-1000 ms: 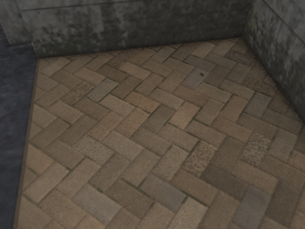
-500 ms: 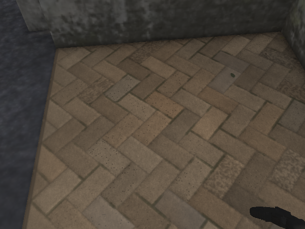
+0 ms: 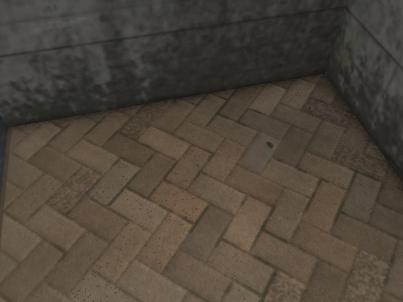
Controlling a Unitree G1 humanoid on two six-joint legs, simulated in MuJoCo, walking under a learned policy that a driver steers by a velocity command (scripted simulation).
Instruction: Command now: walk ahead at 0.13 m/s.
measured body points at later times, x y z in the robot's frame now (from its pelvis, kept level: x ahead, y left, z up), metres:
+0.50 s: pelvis +0.09 +0.01 +0.00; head +0.10 +0.01 +0.45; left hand +0.17 +0.25 -0.15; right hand +0.12 -0.25 -0.15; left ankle +0.06 +0.13 -0.74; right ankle +0.14 -0.11 -0.74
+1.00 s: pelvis +0.14 +0.00 -0.01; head +0.14 +0.00 +0.44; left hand +0.22 +0.26 -0.14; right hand +0.12 -0.25 -0.16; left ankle +0.06 +0.13 -0.74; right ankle +0.14 -0.10 -0.72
